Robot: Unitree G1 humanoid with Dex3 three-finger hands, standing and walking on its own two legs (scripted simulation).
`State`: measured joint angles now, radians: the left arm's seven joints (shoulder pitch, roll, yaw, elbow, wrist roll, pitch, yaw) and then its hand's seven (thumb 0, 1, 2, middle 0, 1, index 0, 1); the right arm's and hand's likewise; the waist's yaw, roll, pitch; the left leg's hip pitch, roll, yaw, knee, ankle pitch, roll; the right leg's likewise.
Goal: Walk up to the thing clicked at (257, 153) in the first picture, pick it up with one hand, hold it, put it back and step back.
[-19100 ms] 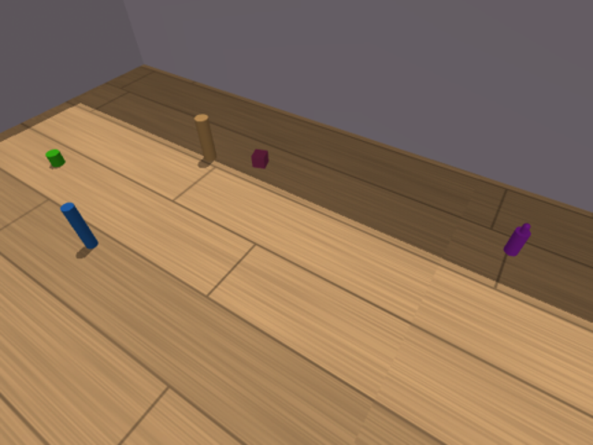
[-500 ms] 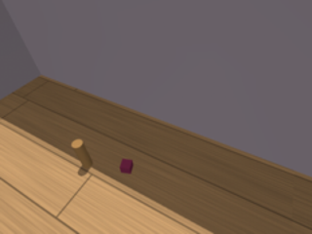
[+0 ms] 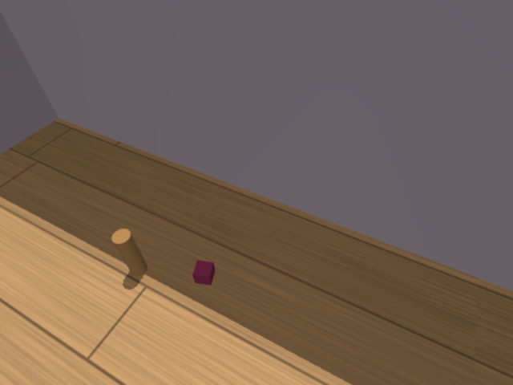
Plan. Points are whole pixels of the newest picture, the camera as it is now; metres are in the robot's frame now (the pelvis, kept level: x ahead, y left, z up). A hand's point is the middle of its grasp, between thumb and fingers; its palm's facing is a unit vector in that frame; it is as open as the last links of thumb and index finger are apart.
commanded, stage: stand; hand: left
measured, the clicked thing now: (204, 272) +0.73 +0.26 -0.74
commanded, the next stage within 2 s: walk up in 0.96 s
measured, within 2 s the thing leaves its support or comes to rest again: neither
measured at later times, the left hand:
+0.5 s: hand out of the picture +0.06 +0.25 -0.15, palm faces -0.02 -0.94 -0.34, open 7.4 cm
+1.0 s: hand out of the picture +0.05 +0.25 -0.15, palm faces -0.02 -0.94 -0.34, open 7.4 cm
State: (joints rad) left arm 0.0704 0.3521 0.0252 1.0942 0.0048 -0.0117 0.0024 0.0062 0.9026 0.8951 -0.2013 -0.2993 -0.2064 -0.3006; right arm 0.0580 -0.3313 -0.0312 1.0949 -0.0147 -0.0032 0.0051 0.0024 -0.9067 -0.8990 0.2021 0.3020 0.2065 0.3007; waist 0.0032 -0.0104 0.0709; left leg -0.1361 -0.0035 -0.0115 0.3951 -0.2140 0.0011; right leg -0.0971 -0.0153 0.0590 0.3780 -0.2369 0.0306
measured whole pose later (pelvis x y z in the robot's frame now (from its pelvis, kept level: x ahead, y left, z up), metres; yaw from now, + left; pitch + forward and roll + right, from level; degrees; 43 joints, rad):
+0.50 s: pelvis -0.02 -0.01 +0.00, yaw +0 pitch -3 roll +0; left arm 0.11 0.35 0.00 1.13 0.01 -0.01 -0.01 0.01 0.90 0.90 -0.20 -0.30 -0.21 -0.30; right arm 0.09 -0.36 -0.02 1.14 -0.01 0.00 0.01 0.00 -0.91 -0.90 0.20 0.30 0.21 0.30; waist 0.00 0.00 0.07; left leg -0.13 0.00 -0.02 0.33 -0.16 -0.01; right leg -0.09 -0.01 0.05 0.32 -0.19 0.02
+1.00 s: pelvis -0.01 -0.01 +0.00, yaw +0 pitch -2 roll +0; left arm 0.14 0.36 0.01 1.10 0.01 -0.01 -0.02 0.01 0.90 0.90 -0.20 -0.30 -0.21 -0.30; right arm 0.13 -0.36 -0.02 1.12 -0.02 -0.01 0.02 0.00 -0.91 -0.90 0.20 0.30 0.21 0.30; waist -0.01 0.00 0.06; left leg -0.15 0.00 -0.02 0.38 -0.23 0.01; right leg -0.12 -0.01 0.05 0.39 -0.28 0.00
